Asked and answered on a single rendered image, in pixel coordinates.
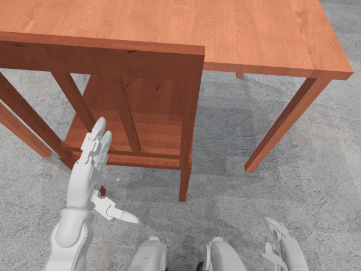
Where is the left robot forearm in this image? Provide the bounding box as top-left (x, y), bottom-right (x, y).
top-left (42, 207), bottom-right (95, 271)

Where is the left robot hand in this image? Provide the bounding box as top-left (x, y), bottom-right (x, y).
top-left (67, 117), bottom-right (140, 224)

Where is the table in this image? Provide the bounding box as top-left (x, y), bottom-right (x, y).
top-left (0, 0), bottom-right (354, 173)

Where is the robot thigh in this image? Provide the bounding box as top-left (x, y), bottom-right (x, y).
top-left (125, 240), bottom-right (167, 271)
top-left (204, 241), bottom-right (247, 271)

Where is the right robot thigh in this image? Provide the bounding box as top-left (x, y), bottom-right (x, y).
top-left (204, 241), bottom-right (247, 271)

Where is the left robot thigh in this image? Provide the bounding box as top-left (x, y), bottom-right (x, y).
top-left (125, 240), bottom-right (167, 271)

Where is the right robot hand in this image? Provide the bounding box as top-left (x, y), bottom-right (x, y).
top-left (262, 217), bottom-right (309, 271)

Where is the chair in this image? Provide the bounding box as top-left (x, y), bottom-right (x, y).
top-left (0, 31), bottom-right (205, 202)

